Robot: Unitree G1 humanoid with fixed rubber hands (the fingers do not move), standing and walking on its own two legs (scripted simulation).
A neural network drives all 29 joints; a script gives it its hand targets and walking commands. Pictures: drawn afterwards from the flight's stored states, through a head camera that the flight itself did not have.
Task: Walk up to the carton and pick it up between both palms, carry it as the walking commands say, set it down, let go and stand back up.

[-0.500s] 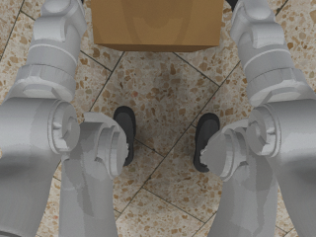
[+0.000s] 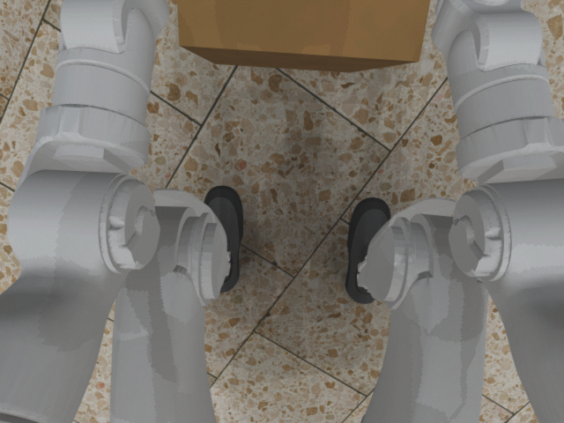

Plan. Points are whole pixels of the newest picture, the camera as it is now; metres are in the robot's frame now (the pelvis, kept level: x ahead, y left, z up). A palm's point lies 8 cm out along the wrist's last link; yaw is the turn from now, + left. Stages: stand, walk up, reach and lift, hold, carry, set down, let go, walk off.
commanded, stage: reach and lift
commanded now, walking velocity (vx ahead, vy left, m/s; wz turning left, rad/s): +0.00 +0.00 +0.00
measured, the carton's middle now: out of the picture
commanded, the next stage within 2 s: none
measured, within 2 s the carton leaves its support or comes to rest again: neither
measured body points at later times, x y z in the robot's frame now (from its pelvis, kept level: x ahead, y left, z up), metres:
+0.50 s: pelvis -0.01 +0.00 +0.01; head +0.34 -0.01 +0.29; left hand +0.57 +0.14 -0.08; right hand +0.57 -0.16 -0.10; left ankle +0.15 +0.13 -0.36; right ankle +0.13 -0.15 -0.36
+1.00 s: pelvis -0.02 +0.01 +0.06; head +0.32 +0.01 +0.35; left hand +0.54 +0.15 -0.03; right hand +0.56 -0.15 -0.04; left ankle +0.15 +0.13 -0.36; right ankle +0.13 -0.15 -0.36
